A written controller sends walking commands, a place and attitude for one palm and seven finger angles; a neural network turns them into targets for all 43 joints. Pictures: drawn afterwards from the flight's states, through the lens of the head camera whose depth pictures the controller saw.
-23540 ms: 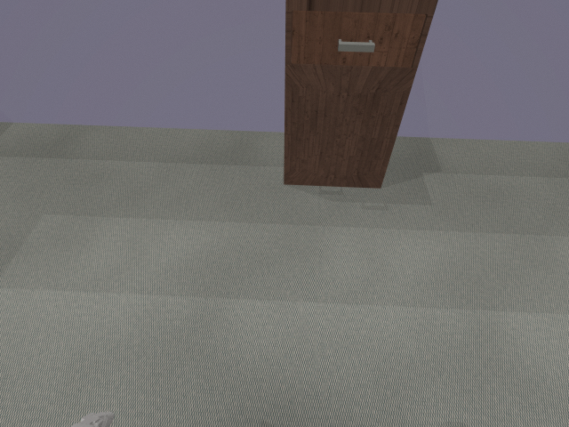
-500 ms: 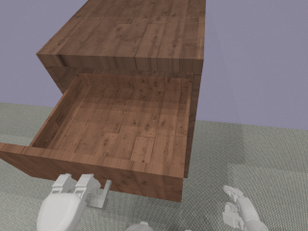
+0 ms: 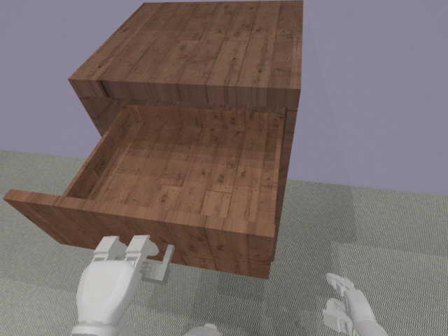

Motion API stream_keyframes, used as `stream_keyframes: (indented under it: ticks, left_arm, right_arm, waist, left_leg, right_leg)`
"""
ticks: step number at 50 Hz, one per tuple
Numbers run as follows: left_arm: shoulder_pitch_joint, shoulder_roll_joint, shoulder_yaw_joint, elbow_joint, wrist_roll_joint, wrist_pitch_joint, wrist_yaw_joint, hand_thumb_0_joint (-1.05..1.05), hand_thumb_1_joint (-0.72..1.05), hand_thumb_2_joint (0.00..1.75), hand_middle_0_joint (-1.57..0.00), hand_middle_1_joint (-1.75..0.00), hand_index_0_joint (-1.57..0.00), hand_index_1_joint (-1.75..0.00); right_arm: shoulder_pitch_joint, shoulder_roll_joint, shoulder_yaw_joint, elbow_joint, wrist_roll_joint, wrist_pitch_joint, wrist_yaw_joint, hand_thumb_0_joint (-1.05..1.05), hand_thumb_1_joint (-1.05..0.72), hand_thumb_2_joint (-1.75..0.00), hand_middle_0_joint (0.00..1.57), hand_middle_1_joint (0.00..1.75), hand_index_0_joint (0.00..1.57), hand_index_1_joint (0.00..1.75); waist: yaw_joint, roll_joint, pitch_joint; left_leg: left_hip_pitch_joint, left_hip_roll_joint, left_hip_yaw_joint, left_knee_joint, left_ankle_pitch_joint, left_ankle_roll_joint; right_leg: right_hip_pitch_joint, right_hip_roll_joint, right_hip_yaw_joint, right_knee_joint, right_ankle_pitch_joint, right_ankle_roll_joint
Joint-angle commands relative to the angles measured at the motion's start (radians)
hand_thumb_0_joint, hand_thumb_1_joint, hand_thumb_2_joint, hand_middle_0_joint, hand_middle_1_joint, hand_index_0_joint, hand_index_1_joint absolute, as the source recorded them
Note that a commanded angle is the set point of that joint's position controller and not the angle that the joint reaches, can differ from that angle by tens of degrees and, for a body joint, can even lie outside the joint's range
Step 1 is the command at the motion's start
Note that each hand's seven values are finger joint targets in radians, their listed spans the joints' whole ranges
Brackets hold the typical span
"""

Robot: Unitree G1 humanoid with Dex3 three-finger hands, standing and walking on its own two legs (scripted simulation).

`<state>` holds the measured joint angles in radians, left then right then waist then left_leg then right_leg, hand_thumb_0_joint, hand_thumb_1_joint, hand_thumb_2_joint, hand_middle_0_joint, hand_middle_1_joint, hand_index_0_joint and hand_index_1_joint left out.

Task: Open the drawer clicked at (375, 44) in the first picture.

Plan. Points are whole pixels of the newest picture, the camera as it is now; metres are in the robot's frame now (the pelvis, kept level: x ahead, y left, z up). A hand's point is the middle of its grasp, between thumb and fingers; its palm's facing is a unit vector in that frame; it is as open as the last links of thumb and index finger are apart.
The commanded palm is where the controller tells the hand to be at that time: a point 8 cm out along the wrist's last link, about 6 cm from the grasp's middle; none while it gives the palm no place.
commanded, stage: lift the hand off the handle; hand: left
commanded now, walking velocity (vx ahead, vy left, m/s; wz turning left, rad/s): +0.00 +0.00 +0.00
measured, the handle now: (136, 257) +0.24 +0.19 +0.03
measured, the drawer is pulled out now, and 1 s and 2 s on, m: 0.28 0.28 0.28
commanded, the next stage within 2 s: draw the hand back to the body in 1.22 s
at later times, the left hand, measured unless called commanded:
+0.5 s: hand (106, 273) +0.20 +0.20 +0.07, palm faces +0.05 -0.18 -0.98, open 13.5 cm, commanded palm +0.17 +0.20 +0.14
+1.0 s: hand (90, 244) +0.21 +0.20 +0.15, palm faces +0.18 -0.25 -0.95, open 13.8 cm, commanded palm +0.16 +0.20 +0.22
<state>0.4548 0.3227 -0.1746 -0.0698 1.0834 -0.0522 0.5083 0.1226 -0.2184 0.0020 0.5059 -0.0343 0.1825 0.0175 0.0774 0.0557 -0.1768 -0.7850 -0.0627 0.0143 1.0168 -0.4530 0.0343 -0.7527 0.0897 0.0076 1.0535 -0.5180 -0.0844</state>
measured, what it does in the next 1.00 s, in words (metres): stands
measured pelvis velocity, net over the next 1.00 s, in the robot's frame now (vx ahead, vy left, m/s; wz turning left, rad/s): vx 0.01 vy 0.04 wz -0.04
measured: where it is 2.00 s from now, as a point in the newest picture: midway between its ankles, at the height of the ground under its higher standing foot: outside the picture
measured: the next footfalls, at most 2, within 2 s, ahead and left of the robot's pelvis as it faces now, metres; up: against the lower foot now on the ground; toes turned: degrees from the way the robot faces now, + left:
none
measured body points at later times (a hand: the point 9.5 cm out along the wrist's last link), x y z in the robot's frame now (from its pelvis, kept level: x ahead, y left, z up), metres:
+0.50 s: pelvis +0.01 +0.02 +0.03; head +0.03 -0.02 +0.48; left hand +0.19 +0.21 +0.12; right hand +0.23 -0.19 -0.06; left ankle +0.03 +0.10 -0.67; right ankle +0.00 -0.07 -0.67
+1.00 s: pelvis +0.01 +0.04 +0.04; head +0.00 +0.00 +0.49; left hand +0.19 +0.21 +0.20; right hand +0.23 -0.15 -0.04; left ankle +0.03 +0.10 -0.67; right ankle +0.00 -0.07 -0.67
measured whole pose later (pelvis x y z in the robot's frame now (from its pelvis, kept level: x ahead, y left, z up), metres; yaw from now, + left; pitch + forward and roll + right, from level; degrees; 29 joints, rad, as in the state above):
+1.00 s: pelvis +0.01 +0.04 +0.04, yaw -2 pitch +3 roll -1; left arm 0.49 0.37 -0.23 -0.56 0.96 0.15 0.21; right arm 0.13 -0.24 0.03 0.46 0.02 0.19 0.09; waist 0.11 0.12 -0.11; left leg -0.45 -0.07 0.05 0.77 -0.38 0.09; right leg -0.41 0.07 0.07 0.78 -0.42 -0.02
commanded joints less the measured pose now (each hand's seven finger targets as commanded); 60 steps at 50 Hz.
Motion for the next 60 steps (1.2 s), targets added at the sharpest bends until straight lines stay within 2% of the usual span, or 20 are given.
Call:
stream_keyframes:
  ticks: [1, 3, 5, 11, 14, 15, 21, 23, 25, 29, 33, 39, 41, 48, 49, 53, 54, 58, 59, 60]
  left_arm:
    - [-0.023, 0.173, 0.145, -0.225, -0.032, 0.048, 0.019, 0.0, -0.5, 0.3, -0.3, -1.2, -0.3, -1.2]
    - [-0.018, 0.204, 0.183, -0.253, -0.041, 0.041, 0.011, 0.0, -0.5, 0.3, -0.3, -1.2, -0.3, -1.2]
    - [-0.01, 0.162, 0.138, -0.279, -0.041, 0.031, 0.001, 0.0, -0.5, 0.3, -0.3, -1.2, -0.3, -1.2]
    - [0.002, 0.175, 0.157, -0.321, -0.048, 0.031, -0.019, 0.0, -0.5, 0.3, -0.3, -1.2, -0.3, -1.2]
    - [-0.026, 0.158, 0.127, -0.358, -0.055, 0.044, -0.037, 0.0, -0.5, 0.3, -0.3, -1.2, -0.3, -1.2]
    - [-0.017, 0.118, 0.08, -0.361, -0.059, 0.049, -0.052, 0.0, -0.5, 0.3, -0.3, -1.2, -0.3, -1.2]
    - [-0.011, 0.17, 0.105, -0.45, -0.068, 0.045, -0.097, 0.0, -0.5, 0.3, -0.3, -1.2, -0.3, -1.2]
    - [0.04, 0.192, 0.139, -0.461, -0.077, 0.045, -0.098, 0.0, -0.5, 0.3, -0.3, -1.2, -0.3, -1.2]
    - [0.003, 0.135, 0.073, -0.501, -0.073, 0.053, -0.11, 0.0, -0.5, 0.3, -0.3, -1.2, -0.3, -1.2]
    - [0.038, 0.152, 0.084, -0.564, -0.091, 0.077, -0.134, 0.0, -0.5, 0.3, -0.3, -1.2, -0.3, -1.2]
    - [0.043, 0.17, 0.1, -0.595, -0.103, 0.094, -0.157, 0.0, -0.5, 0.3, -0.3, -1.2, -0.3, -1.2]
    - [0.061, 0.151, 0.048, -0.679, -0.092, 0.128, -0.195, 0.0, -0.5, 0.3, -0.3, -1.2, -0.3, -1.2]
    - [-0.001, 0.136, 0.022, -0.684, -0.092, 0.141, -0.213, 0.0, -0.5, 0.3, -0.3, -1.2, -0.3, -1.2]
    - [-0.044, 0.171, 0.058, -0.706, -0.13, 0.202, -0.259, 0.0, -0.5, 0.3, -0.3, -1.2, -0.3, -1.2]
    - [-0.049, 0.168, 0.05, -0.714, -0.119, 0.21, -0.269, 0.0, -0.5, 0.3, -0.3, -1.2, -0.3, -1.2]
    - [-0.082, 0.185, 0.062, -0.749, -0.148, 0.23, -0.295, 0.0, -0.5, 0.3, -0.3, -1.2, -0.3, -1.2]
    - [-0.066, 0.154, 0.023, -0.754, -0.146, 0.238, -0.31, 0.0, -0.5, 0.3, -0.3, -1.2, -0.3, -1.2]
    - [-0.087, 0.202, 0.086, -0.712, -0.171, 0.248, -0.338, 0.0, -0.5, 0.3, -0.3, -1.2, -0.3, -1.2]
    - [-0.052, 0.156, 0.039, -0.695, -0.171, 0.247, -0.353, 0.0, -0.5, 0.3, -0.3, -1.2, -0.3, -1.2]
    - [-0.096, 0.179, 0.065, -0.687, -0.168, 0.237, -0.357, 0.0, -0.5, 0.3, -0.3, -1.2, -0.3, -1.2]
  right_arm:
    - [-0.142, -0.088, -0.025, -0.191, 0.007, -0.046, -0.008, 0.0, -0.9, -0.9, 0.2, 0.3, 0.2, 0.3]
    - [-0.144, -0.092, -0.022, -0.193, 0.009, -0.049, -0.012, 0.0, -0.9, -0.9, 0.2, 0.3, 0.2, 0.3]
    - [-0.144, -0.086, -0.025, -0.191, 0.003, -0.052, -0.005, 0.0, -0.9, -0.9, 0.2, 0.3, 0.2, 0.3]
    - [-0.149, -0.097, -0.029, -0.19, -0.003, -0.049, 0.014, 0.0, -0.9, -0.9, 0.2, 0.3, 0.2, 0.3]
    - [-0.143, -0.1, -0.034, -0.193, -0.002, -0.051, 0.021, 0.0, -0.9, -0.9, 0.2, 0.3, 0.2, 0.3]
    - [-0.147, -0.1, -0.037, -0.196, 0.003, -0.052, 0.021, 0.0, -0.9, -0.9, 0.2, 0.3, 0.2, 0.3]
    - [-0.134, -0.101, -0.029, -0.201, 0.003, -0.064, 0.029, 0.0, -0.9, -0.9, 0.2, 0.3, 0.2, 0.3]
    - [-0.139, -0.107, -0.024, -0.209, 0.013, -0.066, 0.029, 0.0, -0.9, -0.9, 0.2, 0.3, 0.2, 0.3]
    - [-0.14, -0.102, -0.026, -0.202, 0.01, -0.064, 0.041, 0.0, -0.9, -0.9, 0.2, 0.3, 0.2, 0.3]
    - [-0.134, -0.104, -0.021, -0.217, 0.018, -0.064, 0.054, 0.0, -0.9, -0.9, 0.2, 0.3, 0.2, 0.3]
    - [-0.139, -0.109, -0.018, -0.221, 0.031, -0.066, 0.052, 0.0, -0.9, -0.9, 0.2, 0.3, 0.2, 0.3]
    - [-0.129, -0.104, -0.006, -0.236, 0.039, -0.066, 0.073, 0.0, -0.9, -0.9, 0.2, 0.3, 0.2, 0.3]
    - [-0.138, -0.104, -0.009, -0.226, 0.04, -0.057, 0.074, 0.0, -0.9, -0.9, 0.2, 0.3, 0.2, 0.3]
    - [-0.181, -0.106, 0.005, -0.237, 0.066, -0.037, 0.069, 0.0, -0.9, -0.9, 0.2, 0.3, 0.2, 0.3]
    - [-0.169, -0.098, 0.012, -0.241, 0.062, -0.033, 0.069, 0.0, -0.9, -0.9, 0.2, 0.3, 0.2, 0.3]
    - [-0.211, -0.112, 0.013, -0.244, 0.075, -0.025, 0.067, 0.0, -0.9, -0.9, 0.2, 0.3, 0.2, 0.3]
    - [-0.192, -0.098, 0.018, -0.244, 0.071, -0.022, 0.072, 0.0, -0.9, -0.9, 0.2, 0.3, 0.2, 0.3]
    - [-0.228, -0.112, 0.022, -0.235, 0.079, -0.015, 0.065, 0.0, -0.9, -0.9, 0.2, 0.3, 0.2, 0.3]
    - [-0.204, -0.098, 0.025, -0.232, 0.074, -0.013, 0.069, 0.0, -0.9, -0.9, 0.2, 0.3, 0.2, 0.3]
    - [-0.214, -0.105, 0.025, -0.22, 0.077, -0.013, 0.068, 0.0, -0.9, -0.9, 0.2, 0.3, 0.2, 0.3]
  waist:
    - [0.001, -0.083, -0.136]
    - [0.001, -0.074, -0.12]
    - [-0.003, -0.06, -0.105]
    - [-0.001, -0.053, -0.078]
    - [-0.007, -0.061, -0.098]
    - [-0.015, -0.054, -0.064]
    - [0.003, -0.092, -0.084]
    - [0.012, -0.06, -0.077]
    - [-0.001, -0.031, -0.068]
    - [0.012, -0.042, -0.105]
    - [0.011, -0.06, -0.072]
    - [0.026, -0.026, -0.088]
    - [0.016, -0.036, -0.032]
    - [0.023, -0.044, -0.004]
    - [0.037, -0.048, -0.028]
    - [0.03, -0.007, -0.01]
    - [0.037, -0.02, -0.017]
    - [0.029, -0.062, 0.053]
    - [0.03, -0.08, 0.068]
    - [0.026, -0.086, 0.075]
  left_leg:
    - [0.193, -0.013, -0.029, -0.131, 0.151, 0.021]
    - [0.21, -0.011, -0.033, -0.148, 0.156, 0.022]
    - [0.237, -0.01, -0.034, -0.159, 0.169, 0.023]
    - [0.296, 0.0, -0.04, -0.189, 0.18, 0.017]
    - [0.344, 0.008, -0.045, -0.206, 0.195, 0.018]
    - [0.345, 0.01, -0.049, -0.218, 0.193, 0.023]
    - [0.405, 0.021, -0.05, -0.235, 0.273, 0.017]
    - [0.409, 0.028, -0.054, -0.25, 0.298, 0.014]
    - [0.428, 0.034, -0.057, -0.256, 0.32, 0.013]
    - [0.473, 0.055, -0.069, -0.269, 0.381, 0.008]
    - [0.476, 0.069, -0.075, -0.292, 0.383, 0.007]
    - [0.52, 0.094, -0.08, -0.308, 0.448, -0.003]
    - [0.504, 0.1, -0.089, -0.335, 0.398, -0.004]
    - [0.495, 0.111, -0.086, -0.397, 0.315, 0.003]
    - [0.503, 0.106, -0.077, -0.404, 0.322, 0.005]
    - [0.53, 0.113, -0.079, -0.427, 0.334, 0.004]
    - [0.53, 0.106, -0.073, -0.437, 0.348, 0.009]
    - [0.532, 0.107, -0.064, -0.464, 0.298, 0.01]
    - [0.522, 0.098, -0.055, -0.471, 0.297, 0.013]
    - [0.532, 0.1, -0.051, -0.476, 0.294, 0.008]
  right_leg:
    - [0.148, -0.056, 0.168, -0.298, 0.236, 0.032]
    - [0.166, -0.053, 0.174, -0.317, 0.239, 0.026]
    - [0.159, -0.054, 0.162, -0.321, 0.246, 0.025]
    - [0.134, -0.045, 0.151, -0.339, 0.197, 0.021]
    - [0.136, -0.045, 0.142, -0.345, 0.189, 0.02]
    - [0.144, -0.044, 0.123, -0.35, 0.202, 0.021]
    - [0.169, -0.048, 0.14, -0.363, 0.269, 0.023]
    - [0.199, -0.046, 0.133, -0.36, 0.319, 0.019]
    - [0.187, -0.047, 0.113, -0.353, 0.309, 0.02]
    - [0.196, -0.045, 0.104, -0.35, 0.299, 0.023]
    - [0.217, -0.045, 0.101, -0.369, 0.309, 0.026]
    - [0.214, -0.048, 0.086, -0.366, 0.265, 0.031]
    - [0.209, -0.045, 0.066, -0.375, 0.223, 0.033]
    - [0.299, -0.046, 0.054, -0.403, 0.225, 0.035]
    - [0.312, -0.05, 0.045, -0.405, 0.219, 0.039]
    - [0.353, -0.046, 0.066, -0.431, 0.252, 0.037]
    - [0.37, -0.052, 0.042, -0.435, 0.25, 0.041]
    - [0.386, -0.045, 0.075, -0.487, 0.237, 0.042]
    - [0.393, -0.052, 0.053, -0.496, 0.223, 0.046]
    - [0.38, -0.051, 0.079, -0.51, 0.215, 0.046]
